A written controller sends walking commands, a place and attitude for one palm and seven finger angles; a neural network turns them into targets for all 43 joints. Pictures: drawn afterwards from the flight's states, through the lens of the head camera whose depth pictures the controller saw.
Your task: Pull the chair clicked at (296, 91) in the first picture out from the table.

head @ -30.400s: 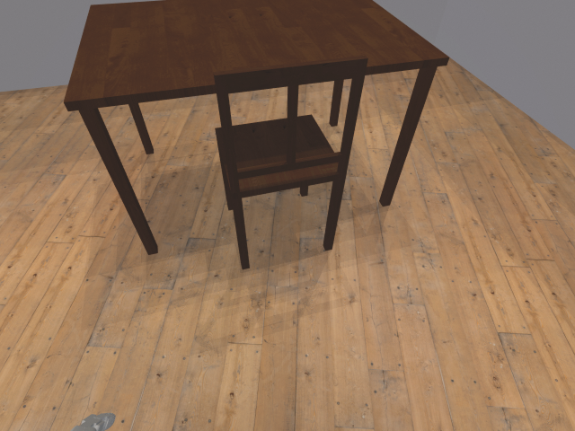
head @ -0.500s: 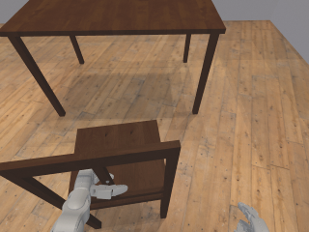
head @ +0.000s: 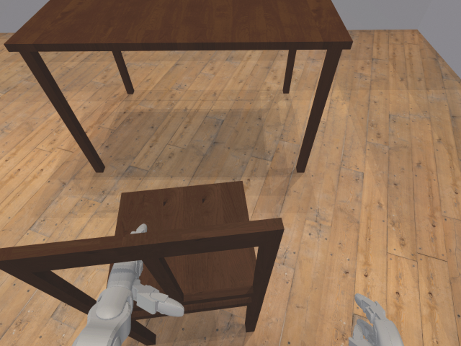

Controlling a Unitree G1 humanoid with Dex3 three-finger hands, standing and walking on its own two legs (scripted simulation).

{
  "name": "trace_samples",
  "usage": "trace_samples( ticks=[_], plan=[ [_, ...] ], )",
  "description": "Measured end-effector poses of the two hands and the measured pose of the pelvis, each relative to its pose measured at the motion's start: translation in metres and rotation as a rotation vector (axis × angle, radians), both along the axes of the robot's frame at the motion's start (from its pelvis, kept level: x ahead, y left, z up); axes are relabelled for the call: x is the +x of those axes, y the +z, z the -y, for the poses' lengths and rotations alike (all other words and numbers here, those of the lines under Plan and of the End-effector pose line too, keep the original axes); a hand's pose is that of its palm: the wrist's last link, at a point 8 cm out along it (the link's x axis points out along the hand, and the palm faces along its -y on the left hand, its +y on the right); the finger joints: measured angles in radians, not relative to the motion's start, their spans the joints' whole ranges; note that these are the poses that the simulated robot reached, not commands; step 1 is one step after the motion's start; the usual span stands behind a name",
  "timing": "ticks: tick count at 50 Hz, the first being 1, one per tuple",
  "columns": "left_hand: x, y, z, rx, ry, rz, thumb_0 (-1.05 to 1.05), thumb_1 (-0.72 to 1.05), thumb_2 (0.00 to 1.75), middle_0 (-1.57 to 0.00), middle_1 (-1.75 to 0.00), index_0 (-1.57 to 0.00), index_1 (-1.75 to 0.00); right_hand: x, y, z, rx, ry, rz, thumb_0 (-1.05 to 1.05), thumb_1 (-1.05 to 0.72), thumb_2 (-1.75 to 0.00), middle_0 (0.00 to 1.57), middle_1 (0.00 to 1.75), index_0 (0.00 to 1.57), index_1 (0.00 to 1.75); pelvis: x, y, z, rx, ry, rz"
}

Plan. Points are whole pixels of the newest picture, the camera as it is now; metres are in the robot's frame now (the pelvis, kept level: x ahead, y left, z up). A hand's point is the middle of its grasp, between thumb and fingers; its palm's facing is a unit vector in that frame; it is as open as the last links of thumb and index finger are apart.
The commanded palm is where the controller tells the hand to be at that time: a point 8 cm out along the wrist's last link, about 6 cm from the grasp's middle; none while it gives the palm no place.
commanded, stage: draw the fingers out of the gap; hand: left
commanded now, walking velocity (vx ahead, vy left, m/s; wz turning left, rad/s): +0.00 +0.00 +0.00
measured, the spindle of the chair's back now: (166, 280) +0.26 +0.13 -0.07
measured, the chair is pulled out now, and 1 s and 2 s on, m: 0.62 0.62 0.62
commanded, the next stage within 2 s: draw the hand back to the body in 0.78 s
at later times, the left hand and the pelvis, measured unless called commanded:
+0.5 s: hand (147, 321) +0.18 +0.15 -0.04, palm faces +0.02 -0.99 -0.16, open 17.5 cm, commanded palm +0.17 +0.20 -0.02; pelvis -0.01 +0.00 -0.01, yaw +1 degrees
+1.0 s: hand out of the picture +0.13 +0.16 -0.02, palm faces +0.10 -0.99 -0.08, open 17.5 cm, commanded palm +0.11 +0.21 +0.01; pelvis +0.00 +0.00 -0.02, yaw +1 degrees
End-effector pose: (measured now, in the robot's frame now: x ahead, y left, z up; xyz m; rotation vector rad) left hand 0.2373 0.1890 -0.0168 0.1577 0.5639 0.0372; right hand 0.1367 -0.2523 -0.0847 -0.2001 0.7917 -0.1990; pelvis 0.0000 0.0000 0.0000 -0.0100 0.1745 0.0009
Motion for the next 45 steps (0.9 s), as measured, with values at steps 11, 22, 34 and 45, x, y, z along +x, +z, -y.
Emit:
trace_samples(
  ticks=[11, 22, 34, 45],
  plan=[
    [-0.021, 0.001, -0.012, 0.016, 0.023, -0.009, -0.01, -0.53, 0.20, -0.01, -0.01, -0.01, -0.01, 0.004, 0.004, 0.000, -0.012, 0.002, 0.030, 0.02, -0.90, -0.90, 0.21, 0.30, 0.20, 0.30, -0.001, -0.003, 0.002, -0.001, 0.001, -0.005],
    [-0.069, -0.007, -0.007, -0.005, 0.027, -0.064, -0.01, -0.53, 0.20, 0.00, -0.01, 0.00, 0.00, 0.011, 0.004, -0.007, -0.013, 0.025, 0.082, 0.02, -0.90, -0.90, 0.21, 0.30, 0.21, 0.30, -0.004, -0.010, 0.001, -0.005, 0.013, -0.005],
    [-0.089, 0.000, -0.006, 0.001, 0.024, -0.052, -0.01, -0.53, 0.20, 0.00, 0.00, 0.00, 0.00, 0.017, 0.004, -0.014, -0.001, 0.026, 0.129, 0.02, -0.90, -0.90, 0.21, 0.30, 0.21, 0.30, -0.007, -0.015, 0.001, -0.011, 0.020, -0.009],
    [-0.124, -0.002, -0.016, 0.006, 0.074, -0.087, -0.01, -0.53, 0.20, 0.00, -0.01, 0.00, 0.00, 0.026, 0.006, -0.015, -0.010, 0.012, 0.147, 0.02, -0.90, -0.90, 0.21, 0.30, 0.21, 0.30, -0.004, -0.019, 0.002, -0.017, 0.024, -0.020]
  ],
)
